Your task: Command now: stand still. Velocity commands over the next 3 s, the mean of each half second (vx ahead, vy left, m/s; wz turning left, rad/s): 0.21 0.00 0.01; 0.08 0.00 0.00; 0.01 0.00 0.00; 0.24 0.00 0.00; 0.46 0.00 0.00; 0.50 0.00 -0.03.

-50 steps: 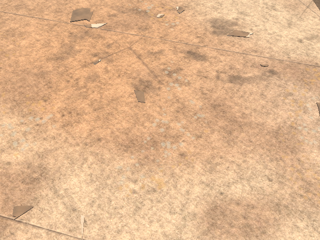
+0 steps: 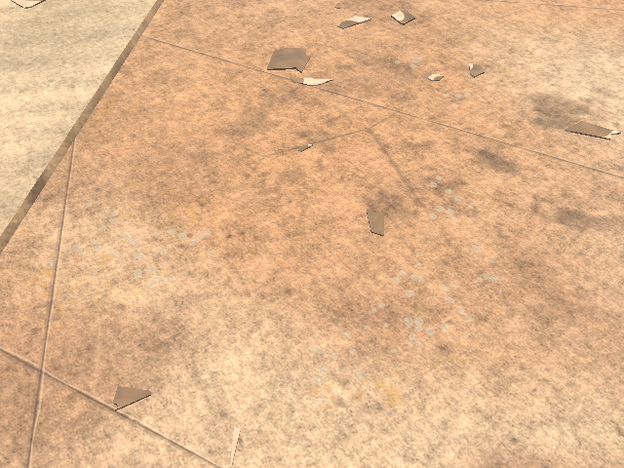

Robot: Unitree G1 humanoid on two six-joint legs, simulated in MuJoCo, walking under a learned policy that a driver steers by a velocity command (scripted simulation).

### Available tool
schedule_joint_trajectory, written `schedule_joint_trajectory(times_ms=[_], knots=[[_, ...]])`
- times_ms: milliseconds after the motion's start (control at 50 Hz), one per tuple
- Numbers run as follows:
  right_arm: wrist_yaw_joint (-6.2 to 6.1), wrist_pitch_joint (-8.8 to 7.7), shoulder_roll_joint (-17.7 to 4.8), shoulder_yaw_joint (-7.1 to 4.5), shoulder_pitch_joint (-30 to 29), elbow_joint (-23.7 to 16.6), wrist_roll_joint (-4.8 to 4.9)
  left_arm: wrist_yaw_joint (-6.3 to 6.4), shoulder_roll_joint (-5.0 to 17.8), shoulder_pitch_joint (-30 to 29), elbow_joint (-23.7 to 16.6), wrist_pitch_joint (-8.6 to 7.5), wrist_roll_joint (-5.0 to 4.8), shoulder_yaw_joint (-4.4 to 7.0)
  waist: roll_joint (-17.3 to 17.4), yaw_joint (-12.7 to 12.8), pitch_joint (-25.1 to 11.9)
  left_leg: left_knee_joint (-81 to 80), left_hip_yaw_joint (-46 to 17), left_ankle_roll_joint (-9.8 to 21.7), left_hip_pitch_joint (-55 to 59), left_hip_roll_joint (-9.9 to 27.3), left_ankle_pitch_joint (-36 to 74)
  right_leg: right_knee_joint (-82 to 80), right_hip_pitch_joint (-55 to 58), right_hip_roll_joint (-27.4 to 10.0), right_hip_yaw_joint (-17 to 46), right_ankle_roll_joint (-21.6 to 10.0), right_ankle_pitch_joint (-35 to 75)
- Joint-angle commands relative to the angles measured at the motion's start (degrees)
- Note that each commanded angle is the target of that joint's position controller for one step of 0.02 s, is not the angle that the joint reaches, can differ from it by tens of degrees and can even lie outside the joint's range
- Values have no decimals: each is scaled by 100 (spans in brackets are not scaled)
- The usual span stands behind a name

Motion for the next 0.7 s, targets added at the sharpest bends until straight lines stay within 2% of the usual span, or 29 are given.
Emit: schedule_joint_trajectory(times_ms=[20, 40, 60, 80, 100, 120, 140, 160, 200, 220, 240, 260, 280, 300, 320, 340, 360, 380, 400, 420, 440, 480, 540, 580, 620, 660, 680, 700], knots=[[-35, -83, -616, -161, -69, -246, 8, 38, 678, 54, -130, -46, -8, 145, 90, 13, -209, -511, -460, 142, -30, 474, 1606, -213, 78, -20, 12, -69, 1065], [-42, -85, -616, -162, -50, -199, 10, 42, 671, 59, -88, -42, -9, 145, 87, 12, -194, -511, -445, 133, -37, 464, 1585, -218, 77, -15, 9, -73, 1057], [-59, -73, -627, -171, 54, -112, 21, 47, 621, 148, -12, -31, -15, 137, 145, 11, -298, -573, -421, 156, 0, 422, 953, -155, 91, 85, -115, -84, 577], [-82, -47, -733, -213, 115, -66, 57, 54, 601, 152, 26, -23, -47, 143, 250, -31, -217, -671, -497, 257, -46, 413, -160, 83, -107, 256, -311, -123, -157], [-96, -25, -872, -262, 215, -38, 87, 56, 560, 70, 2, -36, -77, 138, 435, -120, -18, -910, -792, 426, -171, 561, -1518, 424, -482, 387, -458, -185, -753], [-102, -29, -990, -294, 373, -5, 103, 50, 490, -100, -89, -80, -93, 124, 709, -233, 245, -1300, -1374, 663, -260, 917, -2565, 865, -980, 467, -506, -252, -1039], [-104, -66, -1117, -326, 515, 36, 129, 27, 447, -273, -209, -155, -129, 115, 996, -307, 497, -1690, -2045, 938, -290, 1357, -3128, 1280, -1427, 460, -449, -364, -1127], [-113, -133, -1183, -347, 636, 89, 153, -9, 444, -436, -310, -250, -173, 116, 1158, -360, 710, -1929, -2595, 1159, -407, 1701, -3158, 1683, -1695, 296, -171, -514, -1246], [-112, -275, -1090, -329, 577, 104, 162, -126, 502, -432, -364, -422, -268, 147, 1155, -271, 734, -1956, -2813, 1276, -53, 1993, -2515, 1944, -2167, 10, 155, -805, -1672], [-105, -297, -1050, -319, 415, 63, 208, -193, 501, -327, -323, -493, -279, 146, 992, -168, 626, -1872, -2548, 1169, 33, 1933, -2122, 1566, -1988, -53, 151, -918, -1613], [-96, -288, -1061, -318, 122, -7, 253, -245, 477, -62, -185, -547, -269, 149, 816, 27, 475, -1731, -2047, 985, -198, 1688, -1638, 918, -1313, 20, -13, -982, -1109], [-85, -252, -1067, -315, -184, -70, 287, -279, 436, 481, 105, -578, -229, 173, 675, 324, 241, -1432, -1434, 773, -712, 1317, -1184, 187, -145, 277, -337, -950, -82], [-79, -238, -925, -280, -225, -85, 235, -293, 479, 1039, 412, -565, -147, 230, 478, 508, 34, -865, -958, 584, -1173, 955, -849, 52, 812, 509, -430, -801, 455], [-58, -264, -548, -167, -304, -156, 153, -278, 703, 1662, 575, -558, -102, 305, -279, 692, -156, 539, -302, 244, -1820, 458, -556, -404, 1553, -154, 590, -918, -92], [-89, -359, -347, -117, -369, -448, 142, -305, 1442, 2062, 515, -590, -109, 445, -1795, 727, -207, 2386, 243, -133, -3002, -195, -1262, -1498, 1980, -1582, 3248, -1686, -1047], [-104, -450, -646, -203, -250, -430, 312, -328, 1194, 1762, 409, -645, -23, 338, -1350, 547, -3, 3442, -397, -67, -3445, 19, -1705, -1851, 1632, -1966, 4157, -2144, -1863], [-75, -512, -768, -233, -91, -338, 385, -300, 898, 1216, 237, -671, -53, 252, -912, 298, 505, 3768, -538, 28, -3784, 308, -1160, -1771, 1423, -1814, 3552, -2019, -1452], [-52, -544, -802, -250, 18, -200, 313, -282, 737, 875, 121, -663, -54, 202, -663, 164, 566, 3740, -411, 65, -3704, 487, -637, -1657, 1319, -1486, 2746, -1766, -407], [-46, -555, -824, -285, -4, -144, 207, -280, 712, 692, 63, -633, -44, 173, -527, 80, 492, 3535, -316, 44, -3568, 600, -278, -1559, 1294, -1289, 2132, -1566, 1008], [-20, -534, -827, -315, -43, -124, 130, -269, 570, 687, 71, -589, -33, 120, -559, 54, 327, 3294, -195, -8, -3229, 673, -32, -1434, 1254, -1066, 1489, -1379, 2493], [23, -500, -680, -295, 2, -81, 108, -249, 464, 815, 127, -535, -15, 82, -628, 49, 115, 3164, -6, -84, -2894, 607, 171, -1319, 1207, -866, 1024, -1294, 3555], [61, -413, -348, -212, -102, -94, 135, -162, 474, 940, 198, -441, 12, 56, -606, 36, -51, 2605, 218, -227, -2557, 503, 477, -1216, 1128, -657, 485, -1271, 4644], [57, -366, -172, -117, -706, -249, 141, -41, 679, 858, 204, -333, 15, 71, -544, 135, -22, 1247, 396, -297, -1886, 369, 1151, -1225, 718, -444, 72, -1158, 4667], [73, -351, -265, -128, -901, -277, 151, -15, 779, 962, 279, -291, -5, 97, -658, 210, -42, 795, 396, -289, -1604, 297, 1410, -1150, 707, -534, 122, -1181, 4616], [89, -358, -393, -153, -944, -264, 154, -29, 761, 893, 320, -272, -45, 111, -671, 165, -40, 565, 299, -173, -1445, 294, 1422, -997, 772, -694, 254, -1264, 4577], [96, -393, -541, -204, -800, -191, 109, -43, 729, 700, 321, -253, -95, 125, -614, -8, -98, 211, 282, 36, -1164, 237, 1371, -639, 886, -757, 377, -1250, 4627], [84, -420, -636, -258, -479, -59, 63, -45, 729, 584, 319, -240, -121, 134, -495, -227, -237, -270, 349, 180, -664, 134, 1794, -256, 880, -638, 351, -1148, 4755], [39, -447, -867, -338, -141, 66, 10, -63, 740, 732, 359, -255, -81, 143, -263, -353, -491, -562, 165, 345, 100, 277, 3062, 232, 706, -375, 275, -946, 4510]])
Next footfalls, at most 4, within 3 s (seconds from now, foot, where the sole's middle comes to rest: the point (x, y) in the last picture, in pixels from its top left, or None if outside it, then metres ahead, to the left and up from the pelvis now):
0.70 left None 0.31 0.05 -0.77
0.96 right None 0.23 -0.19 -0.77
1.86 left None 0.37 0.06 -0.77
2.38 right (397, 371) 0.75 -0.16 -0.77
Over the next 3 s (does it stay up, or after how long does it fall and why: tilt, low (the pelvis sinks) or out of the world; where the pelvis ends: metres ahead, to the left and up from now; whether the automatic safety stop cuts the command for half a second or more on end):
stays up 0.92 -0.02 -0.01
